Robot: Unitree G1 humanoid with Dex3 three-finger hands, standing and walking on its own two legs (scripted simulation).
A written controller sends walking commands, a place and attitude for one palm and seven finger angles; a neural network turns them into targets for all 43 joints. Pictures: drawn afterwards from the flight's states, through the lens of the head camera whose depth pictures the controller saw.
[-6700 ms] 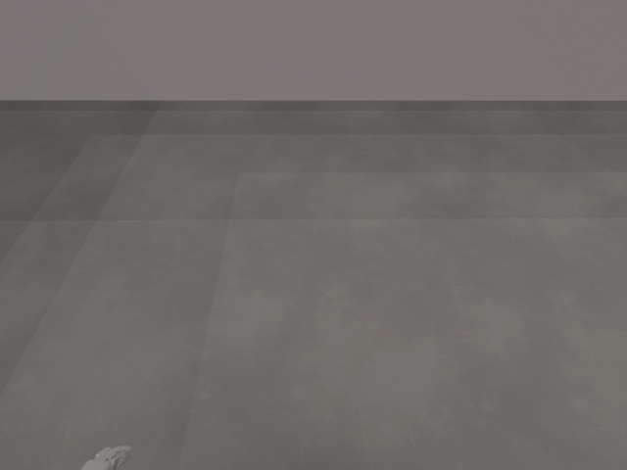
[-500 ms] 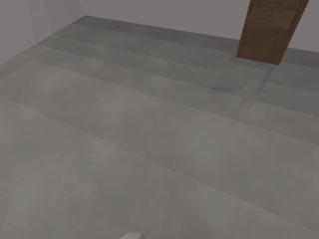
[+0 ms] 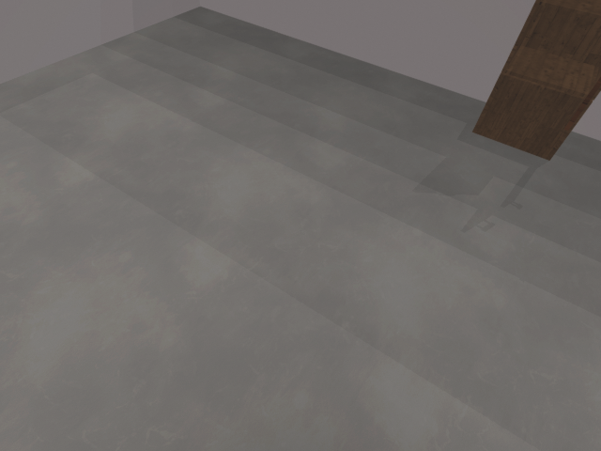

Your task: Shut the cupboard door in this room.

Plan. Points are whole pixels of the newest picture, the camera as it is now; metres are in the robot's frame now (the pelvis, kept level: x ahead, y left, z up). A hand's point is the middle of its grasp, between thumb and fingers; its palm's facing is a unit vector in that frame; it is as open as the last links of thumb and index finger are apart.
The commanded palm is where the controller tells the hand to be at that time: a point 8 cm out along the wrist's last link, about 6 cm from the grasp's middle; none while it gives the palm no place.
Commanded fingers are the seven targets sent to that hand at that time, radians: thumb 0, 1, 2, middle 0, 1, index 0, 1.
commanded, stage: turn or walk to find it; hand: left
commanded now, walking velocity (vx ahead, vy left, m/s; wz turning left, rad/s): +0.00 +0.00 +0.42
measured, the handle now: out of the picture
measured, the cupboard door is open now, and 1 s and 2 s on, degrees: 82 82 82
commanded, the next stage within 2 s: stand and wait in 0.12 s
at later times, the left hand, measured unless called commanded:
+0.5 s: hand out of the picture -0.04 +0.13 -0.17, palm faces +0.15 -0.96 -0.23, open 7.3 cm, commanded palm none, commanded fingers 0.00 0.90 0.90 -0.20 -0.30 -0.20 -0.30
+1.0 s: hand out of the picture -0.06 +0.16 -0.16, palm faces +0.31 -0.91 -0.28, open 7.4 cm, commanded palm none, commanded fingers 0.00 0.90 0.90 -0.20 -0.30 -0.20 -0.30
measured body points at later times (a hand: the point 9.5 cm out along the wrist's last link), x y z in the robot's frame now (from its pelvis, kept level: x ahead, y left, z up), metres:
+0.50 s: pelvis -0.05 -0.05 +0.00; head -0.04 -0.07 +0.45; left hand -0.05 +0.18 -0.15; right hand -0.01 -0.29 -0.17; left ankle -0.11 +0.10 -0.70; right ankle -0.02 -0.14 -0.74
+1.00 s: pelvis -0.09 -0.06 -0.01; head -0.06 -0.07 +0.44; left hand -0.08 +0.21 -0.14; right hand +0.02 -0.28 -0.17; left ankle -0.12 +0.08 -0.74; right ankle -0.07 -0.17 -0.74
